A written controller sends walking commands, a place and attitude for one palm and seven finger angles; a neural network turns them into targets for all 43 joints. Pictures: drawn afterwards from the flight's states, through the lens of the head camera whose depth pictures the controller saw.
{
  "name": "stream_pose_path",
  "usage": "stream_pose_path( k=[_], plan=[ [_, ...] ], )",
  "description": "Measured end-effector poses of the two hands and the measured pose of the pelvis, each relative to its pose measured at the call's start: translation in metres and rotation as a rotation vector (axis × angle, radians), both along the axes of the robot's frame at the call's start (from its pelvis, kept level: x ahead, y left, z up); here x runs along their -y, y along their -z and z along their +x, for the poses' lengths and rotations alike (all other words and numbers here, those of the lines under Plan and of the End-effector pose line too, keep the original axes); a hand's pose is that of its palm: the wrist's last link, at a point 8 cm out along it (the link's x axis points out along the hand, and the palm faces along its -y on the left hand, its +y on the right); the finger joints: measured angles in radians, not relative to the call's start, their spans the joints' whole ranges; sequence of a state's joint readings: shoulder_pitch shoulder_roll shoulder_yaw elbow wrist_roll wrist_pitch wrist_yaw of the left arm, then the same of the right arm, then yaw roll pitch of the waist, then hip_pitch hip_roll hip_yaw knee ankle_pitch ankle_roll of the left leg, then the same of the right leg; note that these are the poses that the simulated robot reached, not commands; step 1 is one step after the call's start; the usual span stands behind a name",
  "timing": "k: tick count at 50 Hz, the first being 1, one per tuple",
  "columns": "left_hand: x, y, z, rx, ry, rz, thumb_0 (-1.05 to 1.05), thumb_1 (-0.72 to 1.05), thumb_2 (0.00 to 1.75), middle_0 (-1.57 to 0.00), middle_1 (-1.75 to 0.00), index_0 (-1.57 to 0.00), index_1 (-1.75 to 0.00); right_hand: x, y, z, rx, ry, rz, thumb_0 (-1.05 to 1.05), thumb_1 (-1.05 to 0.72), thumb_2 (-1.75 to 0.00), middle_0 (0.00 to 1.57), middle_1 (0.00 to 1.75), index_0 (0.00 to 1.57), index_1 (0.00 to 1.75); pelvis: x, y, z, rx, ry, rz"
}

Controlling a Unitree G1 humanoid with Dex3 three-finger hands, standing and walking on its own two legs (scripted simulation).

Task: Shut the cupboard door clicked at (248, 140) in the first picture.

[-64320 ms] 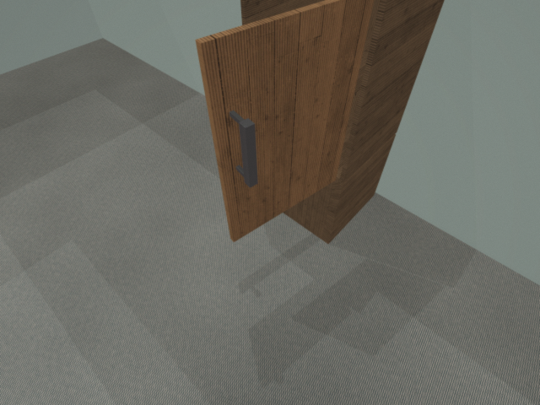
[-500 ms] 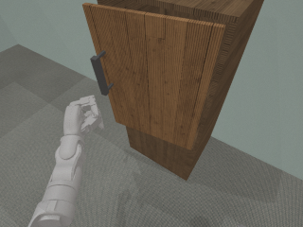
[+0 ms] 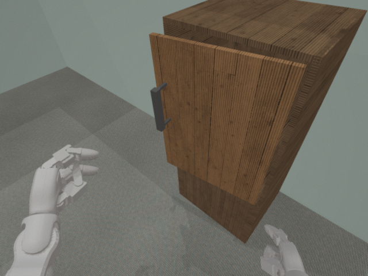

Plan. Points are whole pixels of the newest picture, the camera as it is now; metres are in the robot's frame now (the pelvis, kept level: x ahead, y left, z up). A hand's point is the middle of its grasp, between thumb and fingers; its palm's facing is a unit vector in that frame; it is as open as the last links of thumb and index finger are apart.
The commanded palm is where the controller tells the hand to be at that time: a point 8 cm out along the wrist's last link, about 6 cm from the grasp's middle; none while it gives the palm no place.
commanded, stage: draw the hand back to the body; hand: left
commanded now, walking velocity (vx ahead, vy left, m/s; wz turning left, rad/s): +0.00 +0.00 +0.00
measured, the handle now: (162, 107) +0.64 +0.15 +0.01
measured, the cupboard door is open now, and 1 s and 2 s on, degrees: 9 9 9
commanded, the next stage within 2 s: step back with the hand held close in 0.60 s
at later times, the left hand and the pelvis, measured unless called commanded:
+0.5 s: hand (45, 200) +0.19 +0.26 +0.15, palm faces +0.46 -0.79 -0.40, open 7.3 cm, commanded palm +0.14 +0.29 +0.17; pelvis +0.00 -0.01 +0.00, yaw +0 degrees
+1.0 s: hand (45, 196) +0.20 +0.27 +0.15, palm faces +0.37 -0.79 -0.49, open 7.4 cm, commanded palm +0.14 +0.30 +0.17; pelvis +0.00 +0.01 -0.01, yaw -1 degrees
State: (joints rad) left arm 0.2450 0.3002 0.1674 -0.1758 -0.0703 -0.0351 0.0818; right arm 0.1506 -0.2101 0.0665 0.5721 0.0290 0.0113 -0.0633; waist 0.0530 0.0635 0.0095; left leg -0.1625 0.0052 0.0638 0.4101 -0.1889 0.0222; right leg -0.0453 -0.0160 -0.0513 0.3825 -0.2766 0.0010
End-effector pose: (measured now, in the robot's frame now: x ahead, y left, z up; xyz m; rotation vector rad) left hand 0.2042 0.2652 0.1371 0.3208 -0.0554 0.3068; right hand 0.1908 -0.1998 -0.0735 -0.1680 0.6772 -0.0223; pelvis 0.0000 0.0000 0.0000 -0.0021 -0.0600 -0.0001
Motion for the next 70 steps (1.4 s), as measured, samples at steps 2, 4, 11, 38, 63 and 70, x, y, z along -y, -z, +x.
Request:
stream_pose_path(
  k=[2, 4, 11, 38, 63, 70],
  plan=[
    [-0.007, -0.005, -0.009, 0.005, -0.026, 0.024, 0.02, 0.9, 0.9, -0.69, -0.82, -0.68, -0.83, 0.0, 0.004, -0.004, -0.016, 0.002, 0.002, 0.01, -0.9, -0.9, 0.2, 0.3, 0.2, 0.3, 0.0, 0.0, 0.002, 0.002, 0.001, 0.0],
    [-0.014, -0.011, -0.018, 0.009, -0.053, 0.049, 0.02, 0.9, 0.9, -0.63, -0.76, -0.63, -0.77, 0.002, 0.008, -0.008, -0.032, 0.007, 0.002, 0.01, -0.9, -0.9, 0.21, 0.3, 0.2, 0.3, -0.001, 0.0, 0.003, 0.002, 0.0, 0.0],
    [-0.033, -0.032, -0.047, 0.031, -0.136, 0.149, 0.02, 0.89, 0.9, -0.44, -0.55, -0.44, -0.56, 0.015, 0.016, -0.019, -0.056, 0.034, -0.012, 0.01, -0.9, -0.9, 0.21, 0.3, 0.2, 0.3, 0.0, 0.0, 0.006, 0.002, 0.001, -0.001],
    [-0.023, -0.036, -0.051, 0.062, -0.141, 0.162, 0.02, 0.89, 0.9, -0.21, -0.3, -0.21, -0.3, 0.032, 0.006, -0.007, 0.013, 0.052, -0.027, 0.01, -0.9, -0.9, 0.2, 0.3, 0.2, 0.3, 0.013, 0.001, 0.007, -0.003, 0.003, 0.0],
    [-0.063, -0.037, -0.084, 0.102, -0.044, 0.28, 0.01, 0.89, 0.9, -0.22, -0.3, -0.21, -0.3, 0.015, 0.007, -0.079, -0.067, 0.161, -0.104, 0.01, -0.9, -0.9, 0.2, 0.3, 0.2, 0.3, -0.026, 0.012, -0.048, -0.073, 0.017, -0.024],
    [-0.069, -0.032, -0.124, 0.142, -0.097, 0.289, 0.02, 0.89, 0.9, -0.21, -0.3, -0.21, -0.3, 0.008, 0.016, -0.106, -0.07, 0.11, -0.113, 0.01, -0.9, -0.9, 0.21, 0.3, 0.2, 0.3, -0.025, 0.019, -0.075, -0.058, -0.017, -0.04]
  ],
)
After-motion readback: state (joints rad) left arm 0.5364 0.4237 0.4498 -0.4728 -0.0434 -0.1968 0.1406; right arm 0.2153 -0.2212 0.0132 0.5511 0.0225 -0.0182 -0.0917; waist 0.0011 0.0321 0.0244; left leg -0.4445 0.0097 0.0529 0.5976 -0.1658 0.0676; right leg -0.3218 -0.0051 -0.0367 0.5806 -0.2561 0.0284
